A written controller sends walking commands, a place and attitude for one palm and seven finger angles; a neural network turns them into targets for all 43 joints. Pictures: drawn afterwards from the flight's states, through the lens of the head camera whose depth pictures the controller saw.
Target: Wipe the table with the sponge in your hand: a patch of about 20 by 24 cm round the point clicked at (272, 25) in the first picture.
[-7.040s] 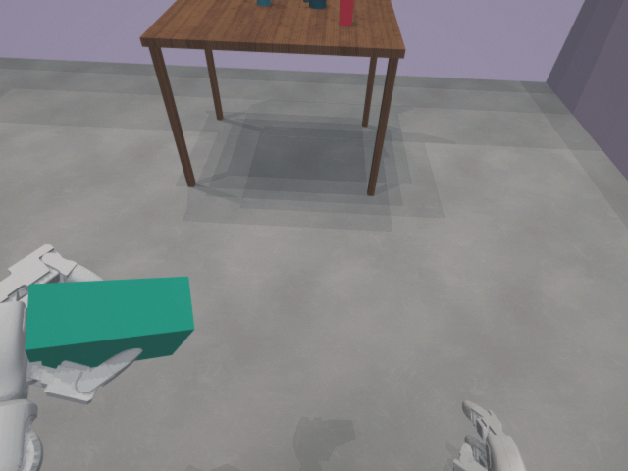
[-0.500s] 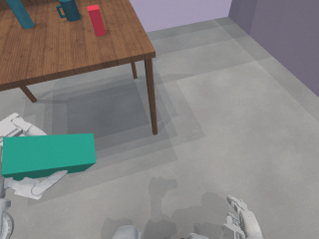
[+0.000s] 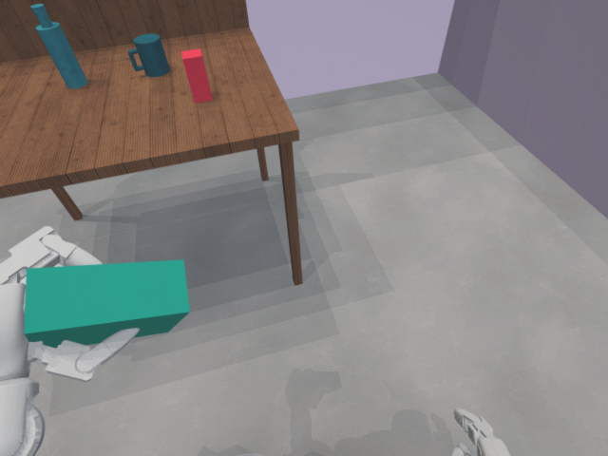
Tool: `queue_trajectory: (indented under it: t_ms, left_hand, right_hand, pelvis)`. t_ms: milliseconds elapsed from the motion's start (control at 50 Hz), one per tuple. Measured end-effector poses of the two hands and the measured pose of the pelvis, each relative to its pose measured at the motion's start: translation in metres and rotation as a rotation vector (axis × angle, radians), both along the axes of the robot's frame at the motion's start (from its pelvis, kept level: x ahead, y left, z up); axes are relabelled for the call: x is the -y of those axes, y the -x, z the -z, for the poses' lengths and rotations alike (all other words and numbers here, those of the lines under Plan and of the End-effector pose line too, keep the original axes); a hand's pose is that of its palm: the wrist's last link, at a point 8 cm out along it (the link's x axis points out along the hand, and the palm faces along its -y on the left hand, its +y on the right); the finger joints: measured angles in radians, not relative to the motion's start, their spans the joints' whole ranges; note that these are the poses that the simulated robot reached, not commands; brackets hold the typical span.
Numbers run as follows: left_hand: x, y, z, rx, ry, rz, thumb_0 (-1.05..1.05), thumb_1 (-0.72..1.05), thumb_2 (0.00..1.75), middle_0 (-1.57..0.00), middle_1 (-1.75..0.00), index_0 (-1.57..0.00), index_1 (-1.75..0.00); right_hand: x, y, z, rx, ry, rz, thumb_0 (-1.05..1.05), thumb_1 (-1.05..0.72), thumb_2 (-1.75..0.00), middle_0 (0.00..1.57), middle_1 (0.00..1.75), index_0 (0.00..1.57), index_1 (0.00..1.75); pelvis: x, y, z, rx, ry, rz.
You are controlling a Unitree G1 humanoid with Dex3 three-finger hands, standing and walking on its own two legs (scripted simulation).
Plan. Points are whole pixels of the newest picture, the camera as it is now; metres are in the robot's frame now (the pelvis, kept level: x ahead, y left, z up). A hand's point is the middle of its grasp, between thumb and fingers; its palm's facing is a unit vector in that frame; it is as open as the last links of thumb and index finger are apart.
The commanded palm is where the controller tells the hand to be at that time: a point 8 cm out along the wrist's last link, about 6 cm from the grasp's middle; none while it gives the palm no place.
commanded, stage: take the last steps up to it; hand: left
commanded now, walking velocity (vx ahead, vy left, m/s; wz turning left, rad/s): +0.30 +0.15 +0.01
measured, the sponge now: (133, 303) +0.24 +0.19 +0.15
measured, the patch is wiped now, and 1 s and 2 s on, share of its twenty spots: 0.00 0.00 0.00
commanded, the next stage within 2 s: come to a stop and stand still in 1.46 s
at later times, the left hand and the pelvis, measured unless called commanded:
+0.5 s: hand (89, 220) +0.33 +0.27 +0.18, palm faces +0.35 -0.80 -0.48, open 9.4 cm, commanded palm +0.27 +0.32 +0.19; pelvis +0.10 +0.04 +0.00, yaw -1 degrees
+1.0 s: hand (90, 140) +0.48 +0.33 +0.18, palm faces +0.36 -0.80 -0.48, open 9.4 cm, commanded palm +0.40 +0.38 +0.19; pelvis +0.23 +0.10 -0.01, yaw -2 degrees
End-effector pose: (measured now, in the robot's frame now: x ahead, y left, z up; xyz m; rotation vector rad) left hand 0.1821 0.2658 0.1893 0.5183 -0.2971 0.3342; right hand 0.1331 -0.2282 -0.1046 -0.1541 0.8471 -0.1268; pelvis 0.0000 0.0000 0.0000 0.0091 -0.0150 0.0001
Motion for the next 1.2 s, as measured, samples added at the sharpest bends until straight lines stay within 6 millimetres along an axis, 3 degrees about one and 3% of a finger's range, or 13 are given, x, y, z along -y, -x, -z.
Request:
queue_trajectory:
  t_ms: [180,300,380,500,560,620,740,840,920,1020,1120,1200]
  left_hand:
    - [-0.013,-0.020,-0.013,-0.082,-0.067,0.005,-0.01,-0.44,1.01,-0.83,-1.35,-0.82,-1.35]
    - [-0.042,-0.048,-0.009,-0.001,-0.053,-0.006,-0.01,-0.44,1.01,-0.83,-1.35,-0.82,-1.35]
    - [-0.056,-0.078,-0.001,0.017,-0.040,-0.007,-0.01,-0.44,1.01,-0.83,-1.35,-0.82,-1.35]
    - [-0.040,-0.107,-0.007,-0.016,-0.058,0.033,-0.01,-0.44,1.01,-0.83,-1.35,-0.82,-1.35]
    - [-0.030,-0.117,-0.009,-0.003,-0.105,0.045,-0.01,-0.44,1.01,-0.83,-1.35,-0.82,-1.35]
    - [-0.036,-0.131,-0.009,-0.011,-0.078,0.025,-0.01,-0.44,1.01,-0.83,-1.35,-0.82,-1.35]
    - [-0.057,-0.162,-0.005,-0.086,-0.064,-0.025,-0.01,-0.44,1.01,-0.82,-1.35,-0.82,-1.35]
    - [-0.070,-0.192,-0.004,-0.084,-0.060,0.006,-0.01,-0.44,1.01,-0.82,-1.35,-0.82,-1.35]
    - [-0.088,-0.222,-0.006,0.029,-0.086,0.063,-0.01,-0.44,1.01,-0.82,-1.35,-0.82,-1.35]
    - [-0.108,-0.261,-0.010,0.068,-0.088,0.061,-0.01,-0.44,1.01,-0.82,-1.35,-0.82,-1.35]
    - [-0.101,-0.277,-0.019,0.040,-0.071,0.065,-0.01,-0.44,1.01,-0.82,-1.35,-0.82,-1.35]
    - [-0.094,-0.285,-0.016,0.001,-0.106,0.042,-0.01,-0.44,1.01,-0.82,-1.35,-0.82,-1.35]
  right_hand:
    - [-0.007,-0.037,-0.020,-0.005,0.016,-0.016,0.01,-0.91,-0.90,0.21,0.30,0.20,0.30]
    - [-0.018,-0.074,-0.019,0.046,0.086,-0.007,0.01,-0.91,-0.90,0.20,0.30,0.20,0.30]
    - [-0.036,-0.096,-0.017,0.079,0.045,0.030,0.01,-0.91,-0.90,0.20,0.30,0.20,0.30]
    - [-0.059,-0.118,-0.010,0.095,-0.046,0.016,0.01,-0.91,-0.90,0.20,0.30,0.20,0.30]
    - [-0.059,-0.129,0.007,0.066,-0.063,-0.005,0.01,-0.91,-0.90,0.21,0.30,0.20,0.30]
    - [-0.054,-0.138,0.013,-0.016,-0.053,-0.024,0.01,-0.91,-0.90,0.21,0.30,0.20,0.30]
    - [-0.044,-0.164,-0.003,-0.078,0.007,-0.021,0.01,-0.91,-0.90,0.21,0.30,0.20,0.30]
    - [-0.046,-0.199,-0.018,-0.043,0.077,-0.012,0.01,-0.91,-0.90,0.20,0.30,0.20,0.30]
    - [-0.058,-0.236,-0.020,0.052,0.117,0.035,0.01,-0.91,-0.90,0.20,0.30,0.20,0.30]
    - [-0.093,-0.268,-0.022,0.110,0.035,0.061,0.01,-0.91,-0.90,0.20,0.29,0.20,0.30]
    - [-0.120,-0.286,-0.020,0.115,-0.046,0.032,0.01,-0.91,-0.90,0.20,0.30,0.20,0.30]
    - [-0.125,-0.299,-0.001,0.079,-0.076,0.004,0.01,-0.91,-0.90,0.21,0.30,0.20,0.30]
  pelvis:
    - [-0.012,-0.025,-0.017,-0.032,-0.048,0.000]
    - [-0.040,-0.056,0.000,-0.028,-0.024,0.013]
    - [-0.046,-0.069,0.004,-0.020,-0.040,0.015]
    - [-0.042,-0.099,0.002,-0.030,-0.026,0.026]
    - [-0.038,-0.115,0.010,-0.026,-0.014,0.005]
    - [-0.040,-0.130,0.005,-0.023,-0.023,-0.001]
    - [-0.050,-0.161,-0.012,-0.049,-0.047,-0.006]
    - [-0.070,-0.191,-0.012,-0.046,-0.055,0.002]
    - [-0.094,-0.217,0.007,-0.029,-0.035,0.027]
    - [-0.102,-0.238,0.006,-0.033,-0.029,0.032]
    - [-0.103,-0.263,-0.001,-0.047,-0.017,0.035]
    - [-0.098,-0.286,0.005,-0.036,-0.021,0.019]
